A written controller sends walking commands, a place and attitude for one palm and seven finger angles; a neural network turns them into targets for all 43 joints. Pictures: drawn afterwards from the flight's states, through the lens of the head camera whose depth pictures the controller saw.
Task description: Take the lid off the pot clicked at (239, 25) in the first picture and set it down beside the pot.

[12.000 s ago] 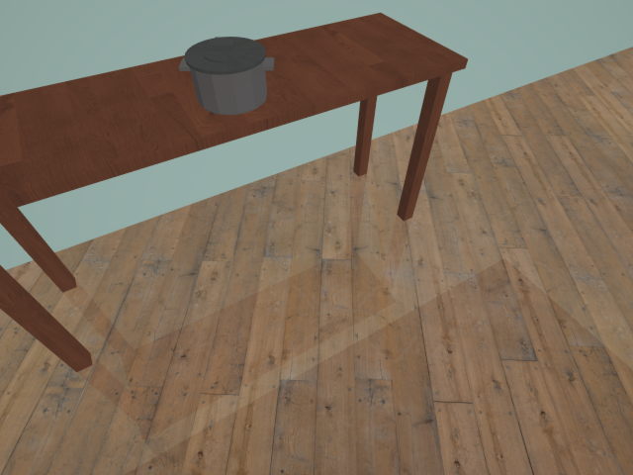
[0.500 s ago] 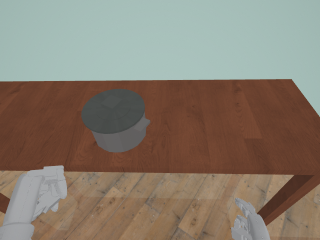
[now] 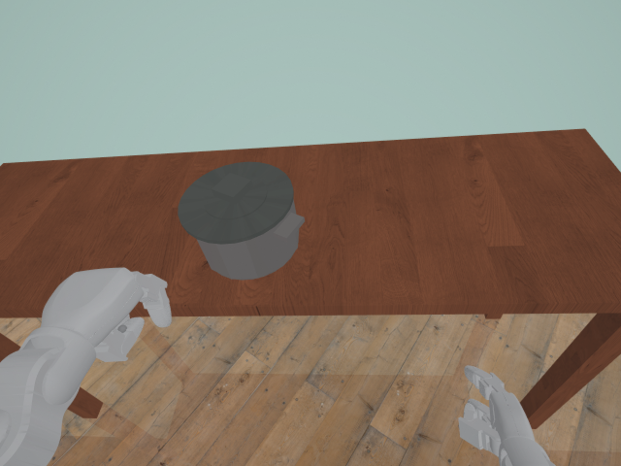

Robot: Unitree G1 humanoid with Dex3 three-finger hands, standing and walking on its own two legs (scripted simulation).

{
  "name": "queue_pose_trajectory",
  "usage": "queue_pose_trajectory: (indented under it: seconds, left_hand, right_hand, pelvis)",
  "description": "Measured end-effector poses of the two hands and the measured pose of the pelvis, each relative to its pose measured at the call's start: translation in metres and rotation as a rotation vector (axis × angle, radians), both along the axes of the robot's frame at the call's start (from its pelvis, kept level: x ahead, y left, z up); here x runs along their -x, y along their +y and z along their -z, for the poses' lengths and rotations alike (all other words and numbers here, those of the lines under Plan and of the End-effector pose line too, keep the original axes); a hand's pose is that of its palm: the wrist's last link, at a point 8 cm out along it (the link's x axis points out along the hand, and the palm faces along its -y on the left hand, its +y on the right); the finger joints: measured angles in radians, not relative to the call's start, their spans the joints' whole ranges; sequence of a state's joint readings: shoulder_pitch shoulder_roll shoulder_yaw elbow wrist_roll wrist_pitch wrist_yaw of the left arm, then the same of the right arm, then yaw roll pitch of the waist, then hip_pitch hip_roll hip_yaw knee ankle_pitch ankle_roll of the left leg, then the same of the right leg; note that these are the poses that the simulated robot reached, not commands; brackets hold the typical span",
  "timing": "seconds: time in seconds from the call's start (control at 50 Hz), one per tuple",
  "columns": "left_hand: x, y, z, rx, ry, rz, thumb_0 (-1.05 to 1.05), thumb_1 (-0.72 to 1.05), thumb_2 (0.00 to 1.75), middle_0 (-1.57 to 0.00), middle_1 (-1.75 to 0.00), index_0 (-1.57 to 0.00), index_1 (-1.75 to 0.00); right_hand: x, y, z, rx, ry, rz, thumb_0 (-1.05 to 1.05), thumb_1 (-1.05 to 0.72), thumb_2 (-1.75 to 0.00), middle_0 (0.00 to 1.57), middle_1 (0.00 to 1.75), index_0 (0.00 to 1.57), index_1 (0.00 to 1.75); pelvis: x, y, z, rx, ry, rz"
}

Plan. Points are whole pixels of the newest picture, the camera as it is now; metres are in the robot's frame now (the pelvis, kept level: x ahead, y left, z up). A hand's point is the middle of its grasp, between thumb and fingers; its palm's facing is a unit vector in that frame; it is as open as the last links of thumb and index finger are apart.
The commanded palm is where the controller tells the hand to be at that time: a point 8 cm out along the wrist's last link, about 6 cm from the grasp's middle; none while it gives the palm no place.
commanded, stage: reach forward and open the fingers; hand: left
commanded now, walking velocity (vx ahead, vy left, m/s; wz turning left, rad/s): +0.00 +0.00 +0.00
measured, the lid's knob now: (232, 188) +0.50 +0.20 +0.09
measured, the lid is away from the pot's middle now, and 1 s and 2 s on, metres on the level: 0.00 0.00 0.00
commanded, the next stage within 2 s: move the open hand above the knob in 0.54 s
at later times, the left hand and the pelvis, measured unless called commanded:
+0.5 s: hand (124, 275) +0.28 +0.26 +0.14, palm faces -0.11 -0.05 -0.99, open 9.9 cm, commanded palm +0.26 +0.25 +0.21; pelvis -0.01 +0.01 +0.00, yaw +0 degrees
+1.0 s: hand (145, 235) +0.33 +0.25 +0.15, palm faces -0.16 -0.06 -0.98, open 10.1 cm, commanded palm +0.31 +0.24 +0.22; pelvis +0.00 +0.01 +0.00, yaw +1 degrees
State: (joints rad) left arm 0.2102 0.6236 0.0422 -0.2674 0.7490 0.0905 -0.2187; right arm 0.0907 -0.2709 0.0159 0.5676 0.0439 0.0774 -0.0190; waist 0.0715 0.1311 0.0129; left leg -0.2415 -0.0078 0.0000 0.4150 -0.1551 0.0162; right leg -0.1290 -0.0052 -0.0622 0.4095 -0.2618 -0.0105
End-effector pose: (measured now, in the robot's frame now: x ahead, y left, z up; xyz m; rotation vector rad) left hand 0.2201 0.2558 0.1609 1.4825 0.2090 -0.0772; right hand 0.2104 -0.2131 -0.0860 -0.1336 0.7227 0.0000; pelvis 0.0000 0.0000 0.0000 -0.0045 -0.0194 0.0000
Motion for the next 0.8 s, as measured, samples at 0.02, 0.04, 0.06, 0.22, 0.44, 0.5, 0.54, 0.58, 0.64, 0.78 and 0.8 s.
queue_pose_trajectory:
  seconds: [0.02,0.04,0.06,0.22,0.44,0.5,0.54,0.58,0.64,0.78,0.8]
  left_hand:
    - [-0.002,0.000,-0.001,-0.003,-0.005,0.005,0.00,0.29,1.13,-1.06,-0.77,-1.05,-0.77]
    - [-0.003,-0.001,-0.002,-0.004,-0.010,0.010,0.00,0.26,1.14,-1.05,-0.74,-1.04,-0.73]
    - [-0.005,-0.002,-0.004,-0.007,-0.015,0.016,0.00,0.23,1.16,-1.03,-0.70,-1.03,-0.70]
    - [-0.021,-0.001,-0.018,-0.027,-0.051,0.026,0.00,-0.01,1.26,-0.94,-0.42,-0.94,-0.42]
    - [-0.041,0.002,-0.032,-0.034,-0.060,0.020,0.00,-0.25,1.39,-0.86,-0.14,-0.86,-0.14]
    - [-0.046,0.001,-0.037,-0.038,-0.068,0.026,0.00,-0.27,1.41,-0.85,-0.12,-0.85,-0.11]
    - [-0.049,0.002,-0.041,-0.042,-0.075,0.025,0.00,-0.29,1.43,-0.85,-0.10,-0.85,-0.10]
    - [-0.054,0.004,-0.044,-0.041,-0.078,0.018,0.00,-0.29,1.43,-0.85,-0.10,-0.85,-0.09]
    - [-0.060,0.005,-0.048,-0.038,-0.080,0.008,0.00,-0.30,1.45,-0.85,-0.09,-0.85,-0.09]
    - [-0.075,0.004,-0.049,-0.026,-0.053,-0.005,0.00,-0.31,1.47,-0.85,-0.09,-0.85,-0.08]
    - [-0.077,0.003,-0.049,-0.026,-0.046,-0.004,0.00,-0.31,1.47,-0.85,-0.09,-0.85,-0.08]
  right_hand:
    - [0.001,0.001,0.000,0.000,0.003,-0.005,0.01,-0.90,-0.90,0.20,0.30,0.20,0.30]
    - [0.003,0.002,0.001,-0.001,0.005,-0.008,0.01,-0.90,-0.90,0.20,0.30,0.20,0.30]
    - [0.004,0.004,0.001,-0.001,0.007,-0.011,0.01,-0.90,-0.90,0.20,0.30,0.20,0.30]
    - [0.010,0.012,0.004,-0.018,0.017,-0.024,0.01,-0.90,-0.90,0.20,0.30,0.20,0.30]
    - [0.008,0.016,0.001,-0.019,0.004,-0.033,0.01,-0.90,-0.90,0.20,0.30,0.20,0.30]
    - [0.006,0.016,0.000,-0.015,0.001,-0.034,0.01,-0.90,-0.90,0.20,0.30,0.20,0.30]
    - [0.005,0.015,0.000,-0.012,0.000,-0.034,0.01,-0.90,-0.90,0.20,0.30,0.20,0.30]
    - [0.005,0.014,0.000,-0.010,0.001,-0.034,0.01,-0.90,-0.90,0.20,0.30,0.20,0.30]
    - [0.004,0.013,-0.001,-0.008,0.003,-0.034,0.01,-0.90,-0.90,0.20,0.30,0.20,0.30]
    - [0.004,0.011,0.000,-0.008,0.009,-0.028,0.01,-0.90,-0.90,0.20,0.30,0.20,0.30]
    - [0.004,0.011,0.000,-0.006,0.011,-0.027,0.01,-0.90,-0.90,0.20,0.30,0.20,0.30]
  pelvis:
    - [0.001,0.001,0.000,0.000,-0.001,0.001]
    - [0.002,0.001,0.000,0.001,-0.003,0.001]
    - [0.003,0.002,0.000,0.001,-0.004,0.000]
    - [0.008,0.008,-0.001,0.000,-0.008,0.000]
    - [0.011,0.011,0.000,-0.001,-0.004,-0.002]
    - [0.010,0.012,0.000,-0.001,-0.002,-0.004]
    - [0.010,0.012,0.000,0.000,-0.001,-0.004]
    - [0.009,0.012,0.000,0.000,0.000,-0.006]
    - [0.009,0.012,0.001,0.000,0.002,-0.008]
    - [0.007,0.012,0.001,0.000,0.009,-0.010]
    - [0.007,0.012,0.001,-0.001,0.009,-0.011]
